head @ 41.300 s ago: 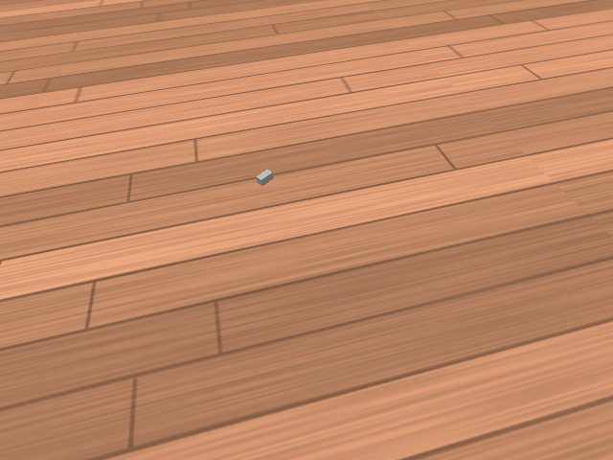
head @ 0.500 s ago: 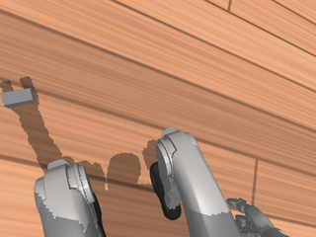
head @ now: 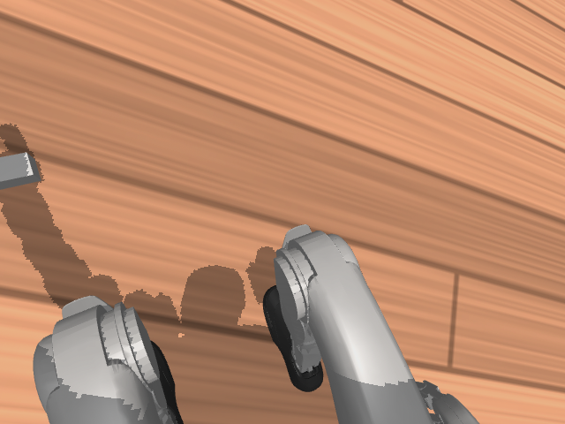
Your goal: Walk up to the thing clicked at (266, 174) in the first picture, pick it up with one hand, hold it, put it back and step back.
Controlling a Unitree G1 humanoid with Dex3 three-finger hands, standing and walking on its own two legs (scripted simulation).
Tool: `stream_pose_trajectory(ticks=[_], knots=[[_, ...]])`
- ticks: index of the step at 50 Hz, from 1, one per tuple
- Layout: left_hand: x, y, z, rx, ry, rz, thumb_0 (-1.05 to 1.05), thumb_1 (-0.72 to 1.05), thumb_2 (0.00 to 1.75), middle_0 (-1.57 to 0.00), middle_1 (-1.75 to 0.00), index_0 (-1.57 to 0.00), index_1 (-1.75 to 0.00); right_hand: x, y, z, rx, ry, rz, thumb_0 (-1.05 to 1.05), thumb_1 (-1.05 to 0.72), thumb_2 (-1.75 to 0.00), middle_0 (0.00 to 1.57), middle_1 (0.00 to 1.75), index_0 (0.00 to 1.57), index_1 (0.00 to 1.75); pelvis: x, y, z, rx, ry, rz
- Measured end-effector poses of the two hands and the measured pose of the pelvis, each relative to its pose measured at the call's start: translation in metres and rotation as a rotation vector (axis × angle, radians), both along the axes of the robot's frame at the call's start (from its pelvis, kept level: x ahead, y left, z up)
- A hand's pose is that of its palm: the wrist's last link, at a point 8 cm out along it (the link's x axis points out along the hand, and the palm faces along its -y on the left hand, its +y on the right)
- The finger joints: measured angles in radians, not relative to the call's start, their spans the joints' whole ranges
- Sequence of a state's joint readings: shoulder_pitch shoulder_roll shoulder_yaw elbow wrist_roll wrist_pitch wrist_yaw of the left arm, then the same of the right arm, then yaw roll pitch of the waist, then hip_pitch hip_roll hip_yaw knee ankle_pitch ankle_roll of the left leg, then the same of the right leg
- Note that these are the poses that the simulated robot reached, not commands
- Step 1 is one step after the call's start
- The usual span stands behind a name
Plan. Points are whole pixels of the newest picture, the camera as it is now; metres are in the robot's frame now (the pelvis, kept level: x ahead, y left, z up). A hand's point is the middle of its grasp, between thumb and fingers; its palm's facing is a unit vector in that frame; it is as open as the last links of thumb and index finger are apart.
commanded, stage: home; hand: left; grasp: from above
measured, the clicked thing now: (6, 172) +0.53 +0.30 -0.31
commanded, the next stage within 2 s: none
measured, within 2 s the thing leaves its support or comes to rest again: neither
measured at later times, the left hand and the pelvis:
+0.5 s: hand out of the picture +0.34 +0.30 +0.06, palm faces -0.19 -0.71 -0.68, open 7.5 cm; pelvis +0.01 +0.00 +0.17, yaw +7 degrees
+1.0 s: hand out of the picture +0.25 +0.23 +0.26, palm faces +0.22 -0.94 -0.25, open 7.4 cm; pelvis +0.06 +0.00 +0.34, yaw +11 degrees
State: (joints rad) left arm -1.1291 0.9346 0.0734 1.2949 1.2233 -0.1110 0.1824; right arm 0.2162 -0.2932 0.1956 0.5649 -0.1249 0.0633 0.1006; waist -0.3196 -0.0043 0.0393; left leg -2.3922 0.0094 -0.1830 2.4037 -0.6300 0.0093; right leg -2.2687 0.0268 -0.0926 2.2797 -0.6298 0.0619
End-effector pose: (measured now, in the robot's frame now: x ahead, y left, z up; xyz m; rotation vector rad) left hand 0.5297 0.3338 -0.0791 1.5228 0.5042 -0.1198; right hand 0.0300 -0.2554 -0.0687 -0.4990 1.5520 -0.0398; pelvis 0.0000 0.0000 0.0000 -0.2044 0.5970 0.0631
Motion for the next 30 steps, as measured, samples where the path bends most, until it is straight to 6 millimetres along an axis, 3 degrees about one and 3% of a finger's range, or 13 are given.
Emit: stream_pose_trajectory(ticks=[3,7,14,23,30], knots=[[-0.010,0.003,0.015,-0.039,0.007,0.029,0.00,0.05,0.87,-0.28,-0.61,-0.27,-0.62,0.008,0.003,0.004,0.019,-0.012,-0.022,0.00,-0.89,-0.89,0.20,0.30,0.21,0.30,0.002,0.001,0.011,0.001,0.017,0.008],[-0.037,0.005,0.043,-0.134,0.012,0.066,0.00,0.28,0.86,-0.25,-0.50,-0.24,-0.51,0.026,0.002,0.015,0.042,-0.036,-0.037,0.00,-0.89,-0.90,0.20,0.30,0.21,0.30,0.004,0.002,0.034,0.011,0.038,0.022],[-0.104,0.013,0.104,-0.331,0.001,0.199,0.00,0.66,0.88,-0.22,-0.36,-0.22,-0.37,0.084,-0.002,0.049,0.061,-0.173,-0.014,0.00,-0.90,-0.90,0.20,0.30,0.21,0.30,0.006,0.003,0.083,0.039,0.046,0.044],[-0.180,0.001,0.174,-0.561,-0.018,0.376,0.00,0.85,0.89,-0.21,-0.31,-0.22,-0.31,0.169,0.017,0.118,0.124,-0.447,0.066,0.00,-0.90,-0.90,0.20,0.30,0.20,0.30,0.009,0.001,0.151,0.073,-0.011,0.070],[-0.221,-0.019,0.224,-0.742,-0.039,0.549,0.00,0.88,0.90,-0.21,-0.30,-0.22,-0.31,0.205,0.040,0.182,0.185,-0.616,0.084,0.00,-0.90,-0.90,0.20,0.30,0.20,0.30,0.017,-0.001,0.205,0.098,-0.074,0.088]])
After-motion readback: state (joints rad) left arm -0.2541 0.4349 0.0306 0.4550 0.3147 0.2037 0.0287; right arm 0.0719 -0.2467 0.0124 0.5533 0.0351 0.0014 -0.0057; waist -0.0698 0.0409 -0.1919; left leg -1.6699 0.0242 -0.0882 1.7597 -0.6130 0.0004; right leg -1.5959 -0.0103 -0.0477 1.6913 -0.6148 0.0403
